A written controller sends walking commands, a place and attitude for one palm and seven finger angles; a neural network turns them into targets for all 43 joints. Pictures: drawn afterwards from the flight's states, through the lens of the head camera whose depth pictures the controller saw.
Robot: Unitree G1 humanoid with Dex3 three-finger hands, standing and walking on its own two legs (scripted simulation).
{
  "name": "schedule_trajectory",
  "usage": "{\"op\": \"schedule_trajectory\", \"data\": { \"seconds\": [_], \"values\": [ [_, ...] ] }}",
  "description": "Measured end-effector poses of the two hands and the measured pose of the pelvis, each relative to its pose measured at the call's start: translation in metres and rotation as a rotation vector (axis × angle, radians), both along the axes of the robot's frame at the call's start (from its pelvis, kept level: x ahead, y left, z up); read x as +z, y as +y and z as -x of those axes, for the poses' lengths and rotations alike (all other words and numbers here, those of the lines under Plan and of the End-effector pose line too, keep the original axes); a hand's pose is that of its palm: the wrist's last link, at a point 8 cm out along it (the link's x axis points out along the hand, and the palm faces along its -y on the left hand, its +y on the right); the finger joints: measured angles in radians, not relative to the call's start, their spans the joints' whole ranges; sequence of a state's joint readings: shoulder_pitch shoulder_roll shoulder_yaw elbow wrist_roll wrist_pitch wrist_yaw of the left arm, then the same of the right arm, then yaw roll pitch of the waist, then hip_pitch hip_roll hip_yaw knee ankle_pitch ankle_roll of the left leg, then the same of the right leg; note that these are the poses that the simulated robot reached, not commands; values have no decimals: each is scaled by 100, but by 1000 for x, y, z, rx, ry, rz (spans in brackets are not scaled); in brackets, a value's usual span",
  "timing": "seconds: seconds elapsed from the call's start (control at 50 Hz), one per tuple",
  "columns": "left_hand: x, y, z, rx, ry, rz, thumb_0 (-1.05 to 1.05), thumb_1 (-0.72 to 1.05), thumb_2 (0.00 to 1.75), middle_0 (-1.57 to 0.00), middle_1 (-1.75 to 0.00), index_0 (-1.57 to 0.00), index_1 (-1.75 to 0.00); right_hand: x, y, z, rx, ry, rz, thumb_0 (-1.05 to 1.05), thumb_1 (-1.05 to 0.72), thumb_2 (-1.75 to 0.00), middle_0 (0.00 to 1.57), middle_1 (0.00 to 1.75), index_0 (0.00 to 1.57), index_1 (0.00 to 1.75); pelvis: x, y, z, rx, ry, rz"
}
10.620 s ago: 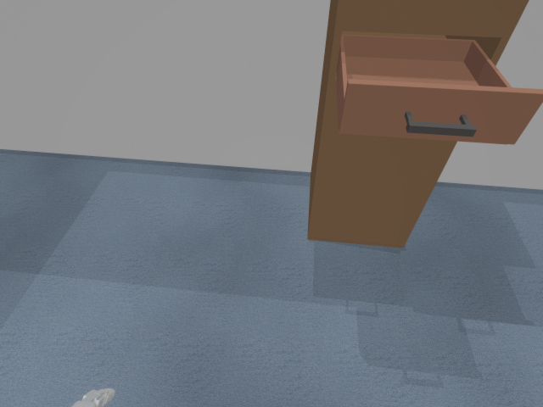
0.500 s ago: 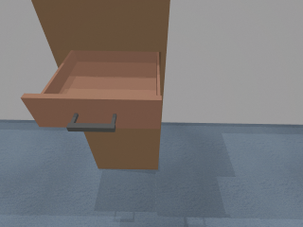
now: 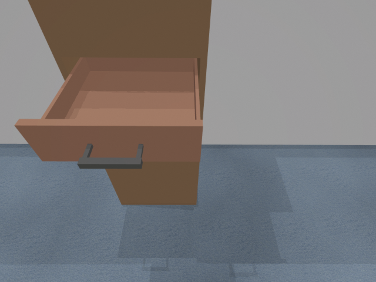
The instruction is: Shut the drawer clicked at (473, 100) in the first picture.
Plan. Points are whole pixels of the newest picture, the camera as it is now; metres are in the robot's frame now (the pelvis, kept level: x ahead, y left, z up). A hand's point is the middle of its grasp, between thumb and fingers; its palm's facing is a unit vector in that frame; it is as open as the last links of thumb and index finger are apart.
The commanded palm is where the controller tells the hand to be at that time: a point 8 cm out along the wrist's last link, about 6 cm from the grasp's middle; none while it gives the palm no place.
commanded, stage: shuffle to correct the standing spot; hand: left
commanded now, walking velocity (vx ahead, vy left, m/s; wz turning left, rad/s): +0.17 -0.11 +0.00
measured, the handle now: (112, 155) +0.35 +0.19 +0.08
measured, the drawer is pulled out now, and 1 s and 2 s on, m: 0.28 0.28 0.28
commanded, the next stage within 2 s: come to a stop and stand still in 0.02 s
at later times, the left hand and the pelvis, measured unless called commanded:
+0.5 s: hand out of the picture +0.05 +0.14 -0.18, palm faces +0.08 -0.97 -0.22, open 7.3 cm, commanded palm none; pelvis +0.05 -0.03 +0.00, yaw +1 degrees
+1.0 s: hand out of the picture +0.00 +0.16 -0.18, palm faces +0.07 -0.98 -0.16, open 7.4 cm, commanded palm none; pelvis +0.00 -0.01 +0.00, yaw +1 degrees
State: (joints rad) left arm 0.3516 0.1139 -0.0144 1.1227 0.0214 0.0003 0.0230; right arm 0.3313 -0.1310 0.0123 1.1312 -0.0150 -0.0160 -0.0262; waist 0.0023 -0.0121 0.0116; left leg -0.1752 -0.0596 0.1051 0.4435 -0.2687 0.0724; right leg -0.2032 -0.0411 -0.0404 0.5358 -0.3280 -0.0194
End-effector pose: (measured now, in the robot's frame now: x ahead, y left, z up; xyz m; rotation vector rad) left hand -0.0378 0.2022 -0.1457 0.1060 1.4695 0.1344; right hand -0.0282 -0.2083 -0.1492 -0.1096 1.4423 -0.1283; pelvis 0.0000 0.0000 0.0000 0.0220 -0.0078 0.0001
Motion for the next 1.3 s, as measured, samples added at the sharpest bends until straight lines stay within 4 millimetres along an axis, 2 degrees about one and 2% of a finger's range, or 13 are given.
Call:
{"op": "schedule_trajectory", "data": {
  "seconds": [0.12,0.18,0.32,0.38,0.44,0.56,0.68,0.78,0.88,1.0,1.14,1.3],
  "values": [
    [-1,-17,-19,5,2,4,0,91,90,-20,-30,-20,-30,-4,-18,-17,-10,14,5,0,-91,-90,20,30,20,30,-3,-15,-21,0,19,-1],
    [-2,-26,-28,24,-10,-1,0,91,90,-20,-30,-20,-30,-6,-28,-32,4,18,8,0,-91,-90,20,30,20,30,-6,-24,-32,10,27,12],
    [-8,-39,-35,55,22,15,0,91,90,-20,-30,-20,-30,-1,-44,-92,36,-41,63,1,-92,-90,20,30,20,30,-7,-29,-53,10,8,26],
    [-6,-36,-46,57,27,13,0,91,90,-20,-30,-20,-30,6,-48,-113,34,-101,82,1,-93,-90,20,30,20,30,-3,-28,-58,10,1,18],
    [-4,-28,-66,56,-18,-16,0,91,90,-20,-30,-20,-30,6,-50,-127,48,-132,78,1,-92,-90,20,30,20,30,-3,-29,-59,10,2,5],
    [7,-6,-92,15,-116,-113,1,92,90,-20,-30,-20,-30,-4,-53,-137,54,-160,40,1,-91,-90,20,30,20,30,-5,-37,-46,10,13,-7],
    [13,8,-83,3,-148,-140,1,92,90,-20,-30,-20,-30,1,-49,-137,56,-174,28,0,-91,-90,20,30,20,30,-2,-33,-33,14,-4,-10],
    [-1,14,-67,10,-135,-95,0,91,90,-20,-30,-20,-30,4,-36,-130,59,-213,37,0,-91,-90,20,30,20,30,-9,-22,-24,15,-20,15],
    [-9,13,-53,30,-125,-50,0,91,90,-20,-30,-20,-30,10,-27,-107,70,-196,60,0,-92,-90,20,30,20,30,-7,-13,-13,7,-32,4],
    [-2,3,-29,32,-100,-13,0,91,90,-20,-30,-20,-30,13,-27,-81,74,-151,60,0,-93,-90,20,30,20,30,0,-9,-1,18,-18,16],
    [4,-2,1,33,-28,-7,0,91,90,-20,-30,-20,-30,11,-28,-50,43,-100,45,0,-93,-90,20,30,20,30,4,-10,2,15,-4,20],
    [6,-6,6,21,-6,-17,0,91,90,-20,-30,-20,-30,7,-19,-17,25,-13,6,0,-91,-90,20,30,20,30,5,-15,-1,15,-6,16]
  ]
}}
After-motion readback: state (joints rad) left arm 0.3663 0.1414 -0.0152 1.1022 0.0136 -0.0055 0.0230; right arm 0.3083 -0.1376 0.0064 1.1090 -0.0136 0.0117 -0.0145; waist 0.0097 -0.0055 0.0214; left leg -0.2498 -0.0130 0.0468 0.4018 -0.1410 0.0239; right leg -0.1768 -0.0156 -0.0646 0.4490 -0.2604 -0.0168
